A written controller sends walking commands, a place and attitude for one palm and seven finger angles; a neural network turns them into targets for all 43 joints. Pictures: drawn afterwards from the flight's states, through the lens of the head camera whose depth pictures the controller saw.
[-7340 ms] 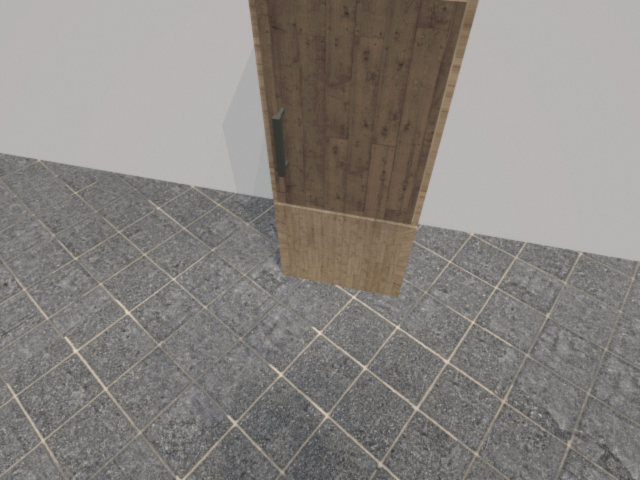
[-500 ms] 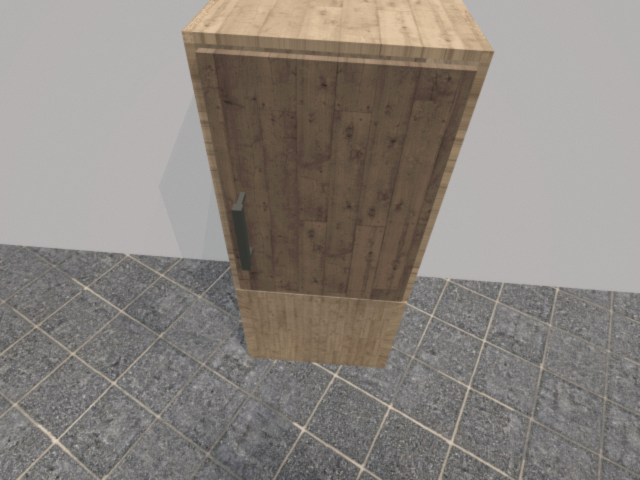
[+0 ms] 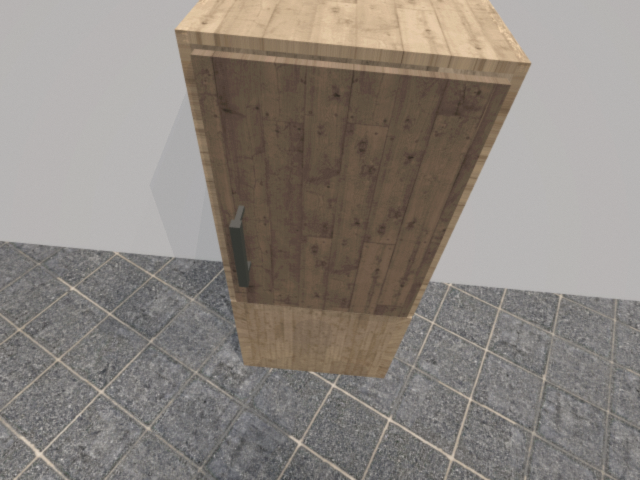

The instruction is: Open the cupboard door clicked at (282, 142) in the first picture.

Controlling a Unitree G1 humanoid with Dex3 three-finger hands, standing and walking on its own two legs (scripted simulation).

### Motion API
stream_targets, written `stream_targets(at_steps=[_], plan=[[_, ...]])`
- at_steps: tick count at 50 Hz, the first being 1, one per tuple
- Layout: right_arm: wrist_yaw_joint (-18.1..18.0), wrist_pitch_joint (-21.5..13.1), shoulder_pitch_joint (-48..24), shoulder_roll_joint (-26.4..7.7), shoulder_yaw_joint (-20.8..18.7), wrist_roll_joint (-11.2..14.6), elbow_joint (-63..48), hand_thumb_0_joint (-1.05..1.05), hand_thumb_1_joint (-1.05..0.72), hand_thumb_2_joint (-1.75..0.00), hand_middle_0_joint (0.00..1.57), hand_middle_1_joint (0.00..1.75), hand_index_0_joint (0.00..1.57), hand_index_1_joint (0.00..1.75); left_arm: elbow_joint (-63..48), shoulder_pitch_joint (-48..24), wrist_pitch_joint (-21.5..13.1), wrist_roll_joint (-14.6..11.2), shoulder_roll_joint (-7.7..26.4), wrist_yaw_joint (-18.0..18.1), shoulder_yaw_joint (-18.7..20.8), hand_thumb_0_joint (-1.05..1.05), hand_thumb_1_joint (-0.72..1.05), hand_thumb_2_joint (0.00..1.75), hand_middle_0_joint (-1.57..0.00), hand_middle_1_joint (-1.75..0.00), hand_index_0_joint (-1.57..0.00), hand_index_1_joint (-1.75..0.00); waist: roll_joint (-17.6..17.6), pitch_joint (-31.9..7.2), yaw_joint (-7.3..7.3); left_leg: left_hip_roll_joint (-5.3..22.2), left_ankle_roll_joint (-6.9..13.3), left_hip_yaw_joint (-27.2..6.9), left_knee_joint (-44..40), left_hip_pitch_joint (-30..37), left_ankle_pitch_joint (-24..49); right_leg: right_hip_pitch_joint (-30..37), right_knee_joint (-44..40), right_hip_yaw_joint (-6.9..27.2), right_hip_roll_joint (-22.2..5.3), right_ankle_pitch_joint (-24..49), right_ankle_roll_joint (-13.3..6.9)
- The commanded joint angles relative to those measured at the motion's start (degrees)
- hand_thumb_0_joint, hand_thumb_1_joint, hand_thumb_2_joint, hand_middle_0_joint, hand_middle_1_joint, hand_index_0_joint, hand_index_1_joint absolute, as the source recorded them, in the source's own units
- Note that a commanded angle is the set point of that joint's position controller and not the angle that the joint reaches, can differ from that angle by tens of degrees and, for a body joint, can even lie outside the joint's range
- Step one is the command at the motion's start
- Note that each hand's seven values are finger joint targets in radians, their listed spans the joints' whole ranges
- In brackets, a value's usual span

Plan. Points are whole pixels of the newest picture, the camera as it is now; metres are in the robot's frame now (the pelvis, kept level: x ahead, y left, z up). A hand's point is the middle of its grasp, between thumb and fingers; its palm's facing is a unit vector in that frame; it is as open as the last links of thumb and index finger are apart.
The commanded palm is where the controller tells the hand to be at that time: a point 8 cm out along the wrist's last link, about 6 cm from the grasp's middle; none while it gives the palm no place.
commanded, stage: come to a stop and stand still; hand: left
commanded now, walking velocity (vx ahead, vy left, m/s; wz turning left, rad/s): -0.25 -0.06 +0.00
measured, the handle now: (242, 248) +0.53 +0.18 -0.10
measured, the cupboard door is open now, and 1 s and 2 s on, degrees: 0 0 0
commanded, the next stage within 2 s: look again from close up in 1.90 s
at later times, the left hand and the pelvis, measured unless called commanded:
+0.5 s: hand out of the picture +0.01 +0.16 -0.17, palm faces +0.01 -0.98 -0.21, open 7.3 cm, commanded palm none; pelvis -0.07 -0.02 +0.00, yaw -1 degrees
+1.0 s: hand out of the picture -0.17 +0.18 -0.18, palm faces +0.10 -0.98 -0.18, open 7.3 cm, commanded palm none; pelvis -0.18 +0.00 -0.01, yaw +1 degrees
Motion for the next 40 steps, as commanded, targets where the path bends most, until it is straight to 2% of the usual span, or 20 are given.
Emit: stream_targets(at_steps=[1, 5, 7, 10, 11, 12, 13, 14, 15, 18, 19, 20, 22, 25, 27, 31, 35, 38, 39, 40], plan=[[-1.26, -0.11, 5.73, -8.28, -2.53, 0.51, -1.75, 0.0, -0.9, -0.9, 0.2, 0.3, 0.2, 0.3, -3.62, 4.43, 0.42, -0.48, 5.18, 0.96, 1.34, 0.0, 0.9, 0.9, -0.2, -0.3, -0.2, -0.3, 6.82, -0.63, 0.06, 14.22, -1.78, -9.56, -1.62, 8.77, 71.73, -2.36, 1.03, 1.67, -1.92, 15.12, -1.12], [-1.03, 1.25, 3.13, -9.1, -3.96, -0.18, -3.08, 0.0, -0.9, -0.9, 0.2, 0.3, 0.2, 0.3, -6.13, 1.66, 1.4, 0.09, 5.07, 0.55, 2.17, 0.0, 0.9, 0.9, -0.2, -0.3, -0.2, -0.3, 4.21, 0.07, 0.23, 15.89, 1.35, -10.51, -2.05, 5.82, 56.11, -3.33, 1.61, 2.78, -1.96, 10.95, -1.33], [-0.78, 1.45, 1.23, -8.65, -4.12, -0.52, -3.99, 0.0, -0.9, -0.9, 0.2, 0.3, 0.2, 0.3, -7.07, 1.02, 1.46, 0.21, 4.79, 0.34, 2.29, 0.0, 0.9, 0.9, -0.2, -0.3, -0.2, -0.3, 3.1, 0.37, 0.63, 15.05, 1.36, -10.69, -2.77, 1.5, 43.79, -1.53, 1.09, 3.96, -2.41, 13.5, -1.84], [-0.3, 1.22, 0.66, -6.94, -3.78, -0.57, -4.39, 0.0, -0.9, -0.9, 0.2, 0.3, 0.2, 0.3, -7.55, 1.4, 0.55, 0.01, 6.51, 0.42, 2.23, 0.0, 0.9, 0.9, -0.2, -0.3, -0.2, -0.3, 1.26, -4.07, 0.56, 10.27, -1.53, -7.39, 0.44, -1.4, 32.48, 4.15, 1.14, 8.44, -6.69, 32.66, -4.14], [0.02, 1.29, 0.69, -6.4, -3.6, -0.46, -4.15, 0.0, -0.9, -0.9, 0.2, 0.3, 0.2, 0.3, -7.72, 0.55, 0.54, -0.07, 7.72, 0.43, 2.09, 0.0, 0.9, 0.9, -0.2, -0.3, -0.2, -0.3, 0.74, -4.77, 0.28, 9.1, -2.33, -6.56, 0.57, -2.31, 27.11, 4.79, 1.17, 9.45, -8.28, 34.4, -5.08], [0.54, 0.88, -3.93, -10.76, -4.11, 0.89, -8.45, 0.0, -0.9, -0.9, 0.2, 0.3, 0.2, 0.3, -7.08, 1.73, -0.04, 0.01, 11.07, 2.24, 2.13, 0.0, 0.9, 0.9, -0.2, -0.3, -0.2, -0.3, -4.2, -7.47, 0.37, 10.97, -3.89, -5.39, 6.3, 1.43, 34.85, 1.1, 0.35, 8.98, -7.71, 46.38, -2.78], [1.02, 0.94, -2.9, -10.46, -3.91, 0.68, -10.64, 0.0, -0.9, -0.9, 0.2, 0.3, 0.2, 0.3, -8.62, 0.87, -0.86, 0.37, 12.23, 2.19, 2.54, 0.0, 0.9, 0.9, -0.2, -0.3, -0.2, -0.3, -3.5, -9.66, -0.33, 9.15, -4.85, -3.94, 9.43, -1.33, 29.74, 5.59, 0.69, 8.97, -10.51, 53.03, -3.95], [1.3, 0.76, -0.51, -7.59, -3.75, 0.17, -9.74, 0.0, -0.9, -0.9, 0.2, 0.3, 0.2, 0.3, -9.68, -0.98, -0.96, 0.27, 11.53, 2.01, 2.35, 0.0, 0.9, 0.9, -0.2, -0.3, -0.2, -0.3, -5.59, -12.65, -1.23, 6.91, -4.74, -4.49, 5.69, -3.35, 16.41, 9.77, 3.79, 10.55, -11.97, 54.13, -6.33], [1.38, 1.14, -1.17, -7.47, -3.77, 0.08, -9.34, 0.0, -0.9, -0.9, 0.2, 0.3, 0.2, 0.3, -10.34, -2.09, -0.8, 0.1, 11.45, 1.75, 2.12, 0.0, 0.9, 0.9, -0.2, -0.3, -0.2, -0.3, -4.43, -12.81, -1.03, 6.34, -4.32, -3.92, 1.71, -3.86, 12.1, 10.62, 4.36, 10.46, -11.97, 53.82, -6.65], [1.56, 1.69, -2.51, -8.31, -3.62, -0.29, -10.1, 0.0, -0.9, -0.9, 0.2, 0.3, 0.2, 0.3, -11.29, -4.31, -0.14, 0.08, 10.83, 1.03, 1.3, 0.0, 0.9, 0.9, -0.2, -0.3, -0.2, -0.3, 3.71, -5.29, -1.19, 9.19, -2.78, -6.71, -1.11, -1.17, 17.52, 0.81, 0.65, 7.91, -6.78, 26.19, -4.55], [1.4, 1.7, -3.14, -9.12, -3.49, -0.58, -10.31, 0.0, -0.9, -0.9, 0.2, 0.3, 0.2, 0.3, -11.27, -4.43, 0.01, -0.03, 10.3, 0.85, 1.05, 0.0, 0.9, 0.9, -0.2, -0.3, -0.2, -0.3, 4.4, -1.55, -0.76, 10.4, -2.02, -8.34, -2.4, -2.66, 19.2, -1.29, -0.54, 7.18, -5.2, 19.62, -4.07], [1.42, 1.75, -4.31, -9.66, -3.37, -0.69, -10.61, 0.0, -0.9, -0.9, 0.2, 0.3, 0.2, 0.3, -11.39, -4.68, 0.45, -0.01, 9.98, 0.71, 0.91, 0.0, 0.9, 0.9, -0.2, -0.3, -0.2, -0.3, 5.16, 1.83, -0.36, 11.09, -1.37, -10.5, -5.1, -5.69, 14.73, -2.39, -1.92, 6.66, -3.88, 10.92, -3.73], [1.92, 2.03, -6.36, -10.88, -3.45, -0.8, -11.74, 0.0, -0.9, -0.9, 0.2, 0.3, 0.2, 0.3, -11.34, -4.2, 0.89, 0.31, 9.8, 0.24, 0.59, 0.0, 0.9, 0.9, -0.2, -0.3, -0.2, -0.3, 5.5, 7.87, 0.29, 10.89, -1.24, -12.17, -10.29, -12.39, -4.33, -4.13, -5.27, 6.96, -2.66, -0.84, -3.66], [2.34, 2.33, -5.41, -12.13, -3.79, -1.21, -12.16, 0.0, -0.9, -0.9, 0.2, 0.3, 0.2, 0.3, -11.84, -2.78, 0.94, 0.67, 10.27, -0.22, 0.84, 0.0, 0.9, 0.9, -0.2, -0.3, -0.2, -0.3, 3.21, 8.49, 0.13, 9.51, -1.59, -11.8, -11.82, -15.02, -13.96, -4.88, -6.93, 7.64, -2.32, -6.6, -3.48], [2.52, 2.71, -4.51, -12.51, -3.98, -1.4, -12.39, 0.0, -0.9, -0.9, 0.2, 0.3, 0.2, 0.3, -12.29, -1.91, 1.16, 0.76, 10.48, -0.38, 1.2, 0.0, 0.9, 0.9, -0.2, -0.3, -0.2, -0.3, 2.4, 7.74, -0.11, 8.67, -1.57, -10.99, -10.94, -15.11, -16.33, -6.34, -8.4, 8.12, -2.49, -11.42, -3.21], [2.51, 2.85, -1.63, -11.44, -3.84, -1.44, -11.81, 0.0, -0.9, -0.9, 0.2, 0.3, 0.2, 0.3, -13.06, -1.64, 0.73, 0.56, 10.78, -0.49, 1.63, 0.0, 0.9, 0.9, -0.2, -0.3, -0.2, -0.3, -2.01, 4.65, -1.22, 6.2, -1.9, -8.51, -5.51, -10.58, -10.69, -9.98, -12.56, 11.68, -4.5, -15.12, -3.99], [2.31, 3.29, 4.96, -9.73, -4.29, -1.29, -9.05, 0.0, -0.9, -0.9, 0.2, 0.3, 0.2, 0.3, -14.03, -6.21, 0.85, 0.27, 12.46, -0.37, 2.72, 0.0, 0.9, 0.9, -0.2, -0.3, -0.2, -0.3, -4.85, 0.5, -4.47, 2.91, -3.26, -3.71, 6.73, 1.16, -3.59, -19.42, -18.5, 13.81, -9.04, -19.8, -5.72], [2.31, 3.12, 8.34, -9.32, -4.4, -1.16, -7.54, 0.0, -0.9, -0.9, 0.2, 0.3, 0.2, 0.3, -14.17, -8.2, 1.24, 0.29, 12.58, -0.22, 3.07, 0.0, 0.9, 0.9, -0.2, -0.3, -0.2, -0.3, -2.75, 1.17, -5.23, 4.03, -2.97, -4.97, 4.81, 3.71, -4.36, -23.64, -16.29, 10.61, -7.88, -20.22, -5.17], [2.32, 3.05, 8.55, -9.8, -4.57, -1.31, -7.39, 0.0, -0.9, -0.9, 0.2, 0.3, 0.2, 0.3, -13.9, -8.12, 1.56, 0.28, 12.28, -0.3, 3.05, 0.0, 0.9, 0.9, -0.2, -0.3, -0.2, -0.3, 0.1, 2.77, -5.12, 5.49, -2.3, -7.97, 2.02, 1.53, -8.34, -25.25, -13.33, 9.06, -6.16, -20.9, -4.35], [2.29, 2.89, 8.57, -10.69, -4.76, -1.62, -7.66, 0.0, -0.9, -0.9, 0.2, 0.3, 0.2, 0.3, -13.8, -7.33, 1.89, 0.2, 11.41, -0.42, 2.97, 0.0, 0.9, 0.9, -0.2, -0.3, -0.2, -0.3, 5.31, 4.41, -4.85, 8.67, -1.03, -13.53, -4.96, -3.32, -16.03, -24.48, -7.22, 6.23, -2.91, -19.39, -3.0]])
